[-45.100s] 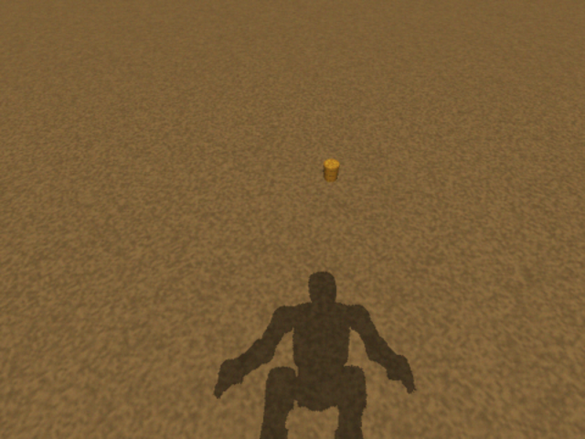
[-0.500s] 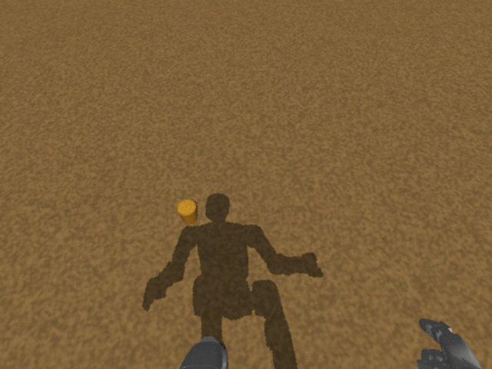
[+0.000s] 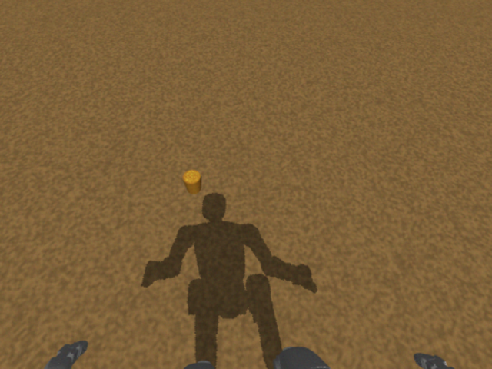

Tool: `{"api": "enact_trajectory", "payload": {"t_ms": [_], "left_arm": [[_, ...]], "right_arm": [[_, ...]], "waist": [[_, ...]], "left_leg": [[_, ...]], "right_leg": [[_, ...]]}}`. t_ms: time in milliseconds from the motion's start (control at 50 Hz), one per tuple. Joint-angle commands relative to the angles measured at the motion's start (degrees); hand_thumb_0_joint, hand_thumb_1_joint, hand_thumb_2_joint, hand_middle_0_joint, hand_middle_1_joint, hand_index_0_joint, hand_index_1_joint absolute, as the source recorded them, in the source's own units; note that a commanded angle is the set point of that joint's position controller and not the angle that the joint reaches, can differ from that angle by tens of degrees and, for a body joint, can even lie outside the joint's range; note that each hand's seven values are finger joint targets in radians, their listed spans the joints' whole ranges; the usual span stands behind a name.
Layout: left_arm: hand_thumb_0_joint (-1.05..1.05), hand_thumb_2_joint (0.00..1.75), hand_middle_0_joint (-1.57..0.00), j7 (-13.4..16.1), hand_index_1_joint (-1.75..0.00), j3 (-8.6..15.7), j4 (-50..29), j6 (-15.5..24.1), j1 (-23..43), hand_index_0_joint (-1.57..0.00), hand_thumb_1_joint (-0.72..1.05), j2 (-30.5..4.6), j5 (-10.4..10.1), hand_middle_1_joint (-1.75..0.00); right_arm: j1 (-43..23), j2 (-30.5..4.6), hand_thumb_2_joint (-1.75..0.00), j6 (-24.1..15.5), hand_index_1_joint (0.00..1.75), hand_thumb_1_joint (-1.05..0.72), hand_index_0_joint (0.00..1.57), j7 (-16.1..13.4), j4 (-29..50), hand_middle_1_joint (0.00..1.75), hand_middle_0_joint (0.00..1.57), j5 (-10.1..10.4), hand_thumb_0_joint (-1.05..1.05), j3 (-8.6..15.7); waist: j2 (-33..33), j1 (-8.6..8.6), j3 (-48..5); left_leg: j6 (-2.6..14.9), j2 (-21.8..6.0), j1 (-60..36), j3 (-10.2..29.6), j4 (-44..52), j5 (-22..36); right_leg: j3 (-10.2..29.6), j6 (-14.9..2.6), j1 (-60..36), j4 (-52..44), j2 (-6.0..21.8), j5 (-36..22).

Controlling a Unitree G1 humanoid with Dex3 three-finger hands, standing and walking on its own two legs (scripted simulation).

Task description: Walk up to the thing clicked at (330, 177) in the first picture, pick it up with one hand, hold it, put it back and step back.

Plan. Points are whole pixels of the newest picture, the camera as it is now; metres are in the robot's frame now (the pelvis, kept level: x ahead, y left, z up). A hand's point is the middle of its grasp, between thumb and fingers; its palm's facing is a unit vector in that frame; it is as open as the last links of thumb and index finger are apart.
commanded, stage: step back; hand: left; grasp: from above
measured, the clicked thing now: (192, 182) +0.96 +0.25 -0.71
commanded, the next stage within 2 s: stand in 1.34 s
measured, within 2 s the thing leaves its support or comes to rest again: neither
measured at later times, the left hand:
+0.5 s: hand out of the picture -0.10 +0.28 -0.14, palm faces +0.08 -0.89 -0.45, open 7.4 cm
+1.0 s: hand out of the picture -0.12 +0.27 -0.15, palm faces +0.09 -0.93 -0.37, open 7.4 cm
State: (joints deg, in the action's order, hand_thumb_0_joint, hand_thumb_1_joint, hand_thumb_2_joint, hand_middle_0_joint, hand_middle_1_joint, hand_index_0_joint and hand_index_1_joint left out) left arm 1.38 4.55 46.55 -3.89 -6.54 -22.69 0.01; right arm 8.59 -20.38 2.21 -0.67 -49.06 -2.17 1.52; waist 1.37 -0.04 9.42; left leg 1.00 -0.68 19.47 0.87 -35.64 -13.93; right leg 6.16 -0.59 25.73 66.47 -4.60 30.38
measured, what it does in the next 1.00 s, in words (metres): walks backwards: right foot, then left foot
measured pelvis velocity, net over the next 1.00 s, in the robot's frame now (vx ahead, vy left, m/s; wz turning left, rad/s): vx -0.15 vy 0.00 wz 0.06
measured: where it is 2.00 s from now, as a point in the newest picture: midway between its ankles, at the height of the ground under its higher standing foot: outside the picture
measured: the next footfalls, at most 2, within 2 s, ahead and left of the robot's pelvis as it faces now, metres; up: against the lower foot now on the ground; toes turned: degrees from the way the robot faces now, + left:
right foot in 0.14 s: -0.09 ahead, -0.13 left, +0.00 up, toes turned +2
left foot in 0.46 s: -0.08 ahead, +0.13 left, +0.00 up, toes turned +3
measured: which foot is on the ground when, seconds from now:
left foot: down 0.00-0.16, up 0.18-0.44, down 0.46-1.00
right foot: up 0.00-0.12, down 0.14-1.00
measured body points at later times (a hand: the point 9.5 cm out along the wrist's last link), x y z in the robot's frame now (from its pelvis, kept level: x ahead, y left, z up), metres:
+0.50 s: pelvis -0.15 -0.01 -0.01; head -0.13 -0.02 +0.44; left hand -0.10 +0.32 -0.11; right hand -0.08 -0.33 -0.14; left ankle -0.16 +0.12 -0.73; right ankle -0.10 -0.13 -0.72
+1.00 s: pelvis -0.15 +0.00 +0.00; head -0.13 +0.00 +0.45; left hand -0.13 +0.32 -0.12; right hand -0.05 -0.31 -0.12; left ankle -0.12 +0.13 -0.73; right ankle -0.13 -0.13 -0.72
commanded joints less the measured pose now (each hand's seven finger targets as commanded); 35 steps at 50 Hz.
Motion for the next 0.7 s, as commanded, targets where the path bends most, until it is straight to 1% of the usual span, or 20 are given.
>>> {"api": "enact_trajectory", "payload": {"t_ms": [0, 40, 80, 100, 120, 140, 160, 200, 220, 340, 400, 420, 440, 460, 480, 500, 520, 540, 640, 680], "left_arm": [[0.0, 0.9, -0.2, 0.1, -0.3, 2.52, -2.66, 2.22, -3.73, -0.2, 0.9, -9.23, 0.71, -0.3], [0.0, 0.9, -0.2, 0.01, -0.3, 2.43, -1.54, 2.74, -4.47, -0.2, 0.9, -9.34, 0.77, -0.3], [0.0, 0.9, -0.2, 0.1, -0.3, 2.22, 1.46, 3.42, -9.65, -0.2, 0.9, -8.53, 1.1, -0.3], [0.0, 0.9, -0.2, 0.32, -0.3, 2.63, 2.04, 3.74, -10.69, -0.2, 0.9, -10.11, 1.82, -0.3], [0.0, 0.9, -0.2, 0.35, -0.3, 4.02, 1.37, 4.13, -10.58, -0.2, 0.9, -14.88, 2.67, -0.3], [0.0, 0.9, -0.2, 0.35, -0.3, 5.57, -0.33, 3.51, -7.05, -0.2, 0.9, -22.28, 2.63, -0.3], [0.0, 0.9, -0.2, 0.77, -0.3, 5.43, -2.01, 3.92, -4.3, -0.2, 0.9, -22.01, 2.32, -0.3], [0.0, 0.9, -0.2, 1.01, -0.3, 3.22, -2.74, 4.43, 3.49, -0.2, 0.9, -15.25, 2.32, -0.3], [0.0, 0.9, -0.2, 1.07, -0.3, 3.4, -2.42, 4.54, 2.76, -0.2, 0.9, -13.94, 2.69, -0.3], [0.0, 0.9, -0.2, 0.56, -0.3, 4.22, 0.0, 5.04, -6.56, -0.2, 0.9, -14.55, 3.08, -0.3], [0.0, 0.9, -0.2, -0.2, -0.3, 3.95, 0.37, 4.55, -4.18, -0.2, 0.9, -15.85, 2.63, -0.3], [0.0, 0.9, -0.2, -0.4, -0.3, 3.53, 0.53, 4.28, -3.44, -0.2, 0.9, -15.82, 2.35, -0.3], [0.0, 0.9, -0.2, -0.53, -0.3, 2.45, 0.55, 4.05, -4.08, -0.2, 0.9, -13.39, 2.46, -0.3], [0.0, 0.9, -0.2, -0.76, -0.3, 1.48, 0.62, 4.07, -4.42, -0.2, 0.9, -9.96, 2.15, -0.3], [0.0, 0.9, -0.2, -0.75, -0.3, 1.64, 0.92, 4.34, -0.3, -0.2, 0.9, -9.48, 0.86, -0.3], [0.0, 0.9, -0.2, -0.76, -0.3, 2.92, 1.92, 4.46, 0.97, -0.2, 0.9, -13.53, 1.28, -0.3], [0.0, 0.9, -0.2, -1.36, -0.3, 2.42, 2.85, 4.66, -1.16, -0.2, 0.9, -11.73, 0.8, -0.3], [0.0, 0.9, -0.2, -1.67, -0.3, 2.2, 3.87, 4.94, -2.54, -0.2, 0.9, -10.43, 0.44, -0.3], [0.0, 0.9, -0.2, -1.92, -0.3, 2.36, 7.51, 5.88, -7.0, -0.2, 0.9, -9.08, 1.28, -0.3], [0.0, 0.9, -0.2, -1.11, -0.3, 2.81, 8.74, 6.7, -9.21, -0.2, 0.9, -10.35, 2.11, -0.3]], "right_arm": [[-0.16, -15.43, -0.9, -0.95, 0.3, -0.9, 0.2, -0.98, 5.04, 0.3, 0.2, -0.04, 0.0, 4.82], [-0.5, -16.34, -0.9, -0.25, 0.3, -0.9, 0.2, -0.73, 5.1, 0.3, 0.2, 0.33, 0.0, 4.91], [-2.42, -16.83, -0.9, 0.65, 0.3, -0.9, 0.2, -0.37, 5.32, 0.3, 0.2, 1.15, 0.0, 4.78], [-3.12, -14.39, -0.9, 0.81, 0.3, -0.9, 0.2, -0.09, 5.67, 0.3, 0.2, 1.44, 0.0, 4.02], [-2.35, -10.94, -0.9, 0.67, 0.3, -0.9, 0.2, 0.04, 6.58, 0.3, 0.2, 1.55, 0.0, 2.97], [-5.62, -10.57, -0.9, 0.84, 0.3, -0.9, 0.2, -1.1, 7.99, 0.3, 0.2, 1.61, 0.0, 3.54], [-6.63, -13.05, -0.9, 1.38, 0.3, -0.9, 0.2, -1.4, 7.66, 0.3, 0.2, 1.57, 0.0, 4.84], [-1.03, -13.26, -0.9, 1.13, 0.3, -0.9, 0.2, -1.18, 4.16, 0.3, 0.2, 1.75, 0.0, 4.5], [0.25, -12.88, -0.9, 0.83, 0.3, -0.9, 0.2, -1.0, 3.46, 0.3, 0.2, 1.72, 0.0, 4.37], [-3.15, -12.71, -0.9, -0.64, 0.3, -0.9, 0.2, 0.17, 3.25, 0.3, 0.2, 0.12, 0.0, 4.31], [0.28, -12.34, -0.9, -1.52, 0.3, -0.9, 0.2, 0.83, 0.09, 0.3, 0.2, 0.09, 0.0, 4.49], [3.77, -11.85, -0.9, -1.75, 0.3, -0.9, 0.2, 1.08, -1.99, 0.3, 0.2, 0.36, 0.0, 4.68], [5.8, -12.54, -0.9, -2.13, 0.3, -0.9, 0.2, 1.02, -3.46, 0.3, 0.2, -0.09, 0.0, 5.28], [7.11, -14.86, -0.9, -2.54, 0.3, -0.9, 0.2, 0.9, -4.02, 0.3, 0.2, -0.62, 0.0, 6.02], [4.25, -19.14, -0.9, -2.84, 0.3, -0.9, 0.2, 0.82, -2.96, 0.3, 0.2, -0.56, 0.0, 5.92], [0.65, -20.18, -0.9, -3.15, 0.3, -0.9, 0.2, 1.02, -1.91, 0.3, 0.2, -0.22, 0.0, 6.07], [-2.91, -15.98, -0.9, -3.87, 0.3, -0.9, 0.2, 0.79, -1.47, 0.3, 0.2, -0.4, 0.0, 4.71], [-3.13, -14.65, -0.9, -4.3, 0.3, -0.9, 0.2, 0.58, -1.56, 0.3, 0.2, -0.49, 0.0, 3.96], [-2.75, -15.23, -0.9, -2.96, 0.3, -0.9, 0.2, 1.42, -2.18, 0.3, 0.2, -0.29, 0.0, 4.59], [-1.04, -11.8, -0.9, -2.17, 0.3, -0.9, 0.2, 1.34, -2.42, 0.3, 0.2, 0.28, 0.0, 3.58]], "waist": [[-11.84, -0.82, -11.31], [-13.25, -0.81, -13.68], [-12.98, 1.89, -17.13], [-10.24, 2.04, -16.08], [1.96, 1.57, -13.6], [14.47, 5.1, -10.46], [10.65, 4.24, -5.29], [0.89, -1.94, -5.19], [3.31, -1.55, -6.46], [7.89, 5.32, -8.55], [10.58, 3.05, -8.14], [9.18, 1.17, -8.48], [5.19, -0.2, -8.67], [-3.82, -0.85, -9.04], [-13.74, -2.09, -6.71], [-9.65, -1.35, -1.03], [-4.25, 1.27, -0.86], [-5.29, 1.58, -2.41], [-11.62, 1.32, -5.2], [-5.32, 2.85, -6.19]], "left_leg": [[13.81, -14.03, -11.66, 12.95, 8.32, 22.69], [12.29, -12.64, -11.49, 11.7, 6.66, 20.77], [9.13, -10.33, -9.53, 8.13, 2.17, 18.0], [6.1, -8.26, -2.73, 7.1, -0.53, 11.8], [2.27, -1.03, 10.41, 5.35, -8.04, -0.86], [-0.74, 6.33, 12.6, 5.54, -21.86, -20.86], [-1.59, 3.25, 10.35, 12.39, -31.92, -21.57], [-0.95, 6.73, 9.79, 12.42, -35.5, -14.03], [-1.33, 6.84, 9.32, 10.02, -35.08, -12.35], [-2.53, 2.28, 11.75, 3.99, -13.63, -16.47], [-0.76, 1.3, -2.31, -0.78, 1.73, -18.16], [0.17, 2.6, -9.38, -2.99, 9.18, -11.47], [1.11, 2.66, -15.67, -1.25, 13.58, -8.66], [3.75, -4.48, -20.42, 13.21, 16.92, -19.73], [10.24, -16.82, -7.22, 31.44, 24.33, -40.08], [13.31, -19.18, 4.5, 32.4, 26.48, -40.9], [11.22, -15.12, 2.56, 24.85, 23.55, -30.95], [9.47, -11.85, 0.07, 20.36, 21.74, -24.43], [6.68, -9.44, 3.0, 11.82, 17.83, -25.88], [3.67, -5.95, 7.85, 7.27, 8.3, -22.7]], "right_leg": [[-2.51, 1.9, -1.12, -12.96, 2.57, 0.99], [-5.86, 1.3, -5.52, -23.83, 3.28, -1.51], [-9.11, -0.12, -14.69, -41.75, 2.9, -13.92], [-4.77, -1.05, -18.13, -42.77, 5.06, -17.24], [9.82, -3.94, -21.53, -43.88, 13.58, -16.14], [25.68, -15.38, -8.19, -49.36, 28.92, -18.88], [29.32, -18.51, 1.97, -51.98, 32.56, -17.29], [9.37, -11.73, -2.31, -42.63, 20.72, -29.98], [6.28, -10.22, -4.13, -41.14, 18.62, -28.87], [10.62, -10.68, -19.38, -44.3, 19.16, 0.65], [9.23, -9.95, -9.58, -46.17, 19.74, 6.08], [6.36, -8.06, -6.13, -45.05, 17.9, 6.68], [3.45, -6.12, -1.14, -40.17, 15.64, 6.43], [-0.57, -2.82, 8.15, -32.7, 11.35, 7.2], [-8.31, -0.03, 7.05, -21.34, 5.12, 3.85], [-2.8, 0.04, 1.95, -15.02, 7.16, 2.07], [-1.53, -0.39, -0.23, -15.12, 7.36, -2.76], [-1.53, -0.49, -0.36, -16.12, 6.79, -5.36], [-9.72, -0.14, -15.5, -36.91, 3.29, -9.07], [-5.39, -1.78, -24.34, -44.18, 4.05, -9.73]]}}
